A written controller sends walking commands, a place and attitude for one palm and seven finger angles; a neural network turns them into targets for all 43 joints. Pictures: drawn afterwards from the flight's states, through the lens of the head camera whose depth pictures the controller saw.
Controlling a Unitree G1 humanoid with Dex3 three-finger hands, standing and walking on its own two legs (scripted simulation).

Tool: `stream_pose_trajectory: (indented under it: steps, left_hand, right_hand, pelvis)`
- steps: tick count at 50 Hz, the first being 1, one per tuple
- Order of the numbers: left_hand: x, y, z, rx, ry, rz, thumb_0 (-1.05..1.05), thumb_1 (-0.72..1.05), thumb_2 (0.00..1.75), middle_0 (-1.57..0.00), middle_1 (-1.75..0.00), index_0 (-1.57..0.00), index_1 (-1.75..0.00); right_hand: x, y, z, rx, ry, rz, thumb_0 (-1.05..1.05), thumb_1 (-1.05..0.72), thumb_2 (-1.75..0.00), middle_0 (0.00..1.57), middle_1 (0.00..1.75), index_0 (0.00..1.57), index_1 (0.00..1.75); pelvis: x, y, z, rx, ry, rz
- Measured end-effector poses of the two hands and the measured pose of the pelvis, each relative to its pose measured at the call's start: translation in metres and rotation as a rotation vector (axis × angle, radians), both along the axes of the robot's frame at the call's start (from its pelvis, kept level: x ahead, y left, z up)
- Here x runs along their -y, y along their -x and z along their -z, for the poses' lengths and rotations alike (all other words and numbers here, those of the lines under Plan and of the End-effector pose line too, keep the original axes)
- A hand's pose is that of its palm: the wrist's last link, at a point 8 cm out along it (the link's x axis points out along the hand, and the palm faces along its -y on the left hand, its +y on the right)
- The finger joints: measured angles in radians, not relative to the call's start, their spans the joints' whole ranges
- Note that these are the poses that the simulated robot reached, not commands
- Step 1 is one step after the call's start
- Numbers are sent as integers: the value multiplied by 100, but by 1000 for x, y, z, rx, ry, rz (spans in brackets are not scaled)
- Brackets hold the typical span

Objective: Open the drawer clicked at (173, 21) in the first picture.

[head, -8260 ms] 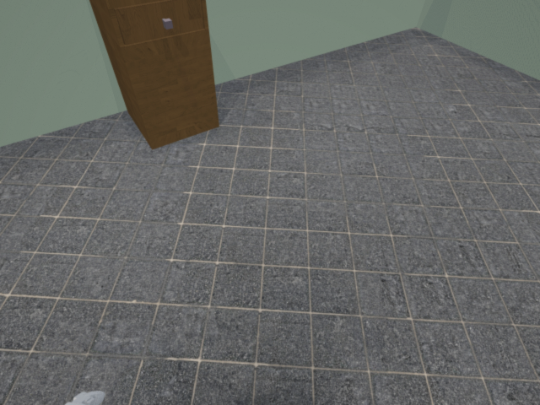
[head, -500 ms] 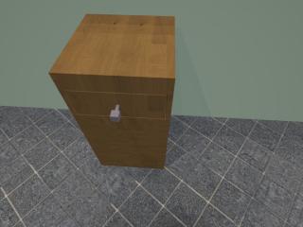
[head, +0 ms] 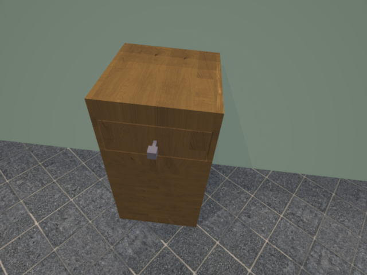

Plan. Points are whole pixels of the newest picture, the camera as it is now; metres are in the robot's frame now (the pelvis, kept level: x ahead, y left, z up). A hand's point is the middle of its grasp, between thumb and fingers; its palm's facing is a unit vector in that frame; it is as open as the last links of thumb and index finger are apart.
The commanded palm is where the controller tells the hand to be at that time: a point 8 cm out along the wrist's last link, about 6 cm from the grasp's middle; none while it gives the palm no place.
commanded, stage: shuffle to correct the standing spot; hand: left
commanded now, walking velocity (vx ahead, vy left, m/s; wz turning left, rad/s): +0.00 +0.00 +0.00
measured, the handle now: (153, 148) +0.54 +0.13 -0.10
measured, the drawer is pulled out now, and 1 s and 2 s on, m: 0.00 0.00 0.00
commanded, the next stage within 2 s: come to a stop and stand still in 0.38 s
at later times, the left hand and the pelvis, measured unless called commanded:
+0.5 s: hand out of the picture +0.00 +0.16 -0.18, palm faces -0.01 -0.98 -0.18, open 7.4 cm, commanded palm none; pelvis -0.01 -0.02 +0.00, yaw -3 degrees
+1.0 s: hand out of the picture -0.01 +0.15 -0.18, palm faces +0.03 -0.99 -0.17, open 7.3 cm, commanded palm none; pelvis +0.00 -0.01 +0.00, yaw -2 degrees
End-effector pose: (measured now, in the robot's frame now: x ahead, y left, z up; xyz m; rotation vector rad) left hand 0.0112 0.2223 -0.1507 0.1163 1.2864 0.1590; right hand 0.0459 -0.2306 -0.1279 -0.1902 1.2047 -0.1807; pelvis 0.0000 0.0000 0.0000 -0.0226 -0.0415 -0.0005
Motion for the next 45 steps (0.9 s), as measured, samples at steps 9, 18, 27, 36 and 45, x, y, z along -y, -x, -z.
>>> stream_pose_trajectory:
  steps: [9, 18, 27, 36, 45]
  left_hand:
    - [-19, 35, 1, -60, 9, 8, 0, 91, 90, -20, -30, -20, -30]
    - [-13, 52, -6, -191, 12, 61, 0, 91, 90, -20, -30, -20, -30]
    - [25, 8, -3, -57, 3, 24, 0, 91, 90, -20, -30, -20, -30]
    - [40, 9, 5, -79, 31, -2, 1, 94, 90, -20, -30, -20, -30]
    - [35, 19, -2, -102, 26, -14, 1, 93, 90, -20, -30, -20, -30]
  right_hand:
    - [-24, 63, 4, -112, -19, 29, 0, -92, -90, 20, 30, 20, 30]
    - [-28, 133, 8, -251, -43, 160, 0, -91, -90, 20, 30, 20, 30]
    - [4, 157, 17, -387, -55, 164, 0, -91, -90, 20, 30, 20, 30]
    - [9, 71, 17, -199, -50, 101, 0, -91, -90, 19, 30, 19, 30]
    - [4, 43, 10, -164, -41, 58, 3, -96, -90, 20, 30, 20, 30]
  pelvis:
    - [-20, 18, -2, 8, -9, 8]
    - [-11, 19, -4, -15, -23, 62]
    - [21, 9, 5, -20, 2, 26]
    - [25, -3, 4, -11, 28, 17]
    - [15, -5, -3, -6, -11, 28]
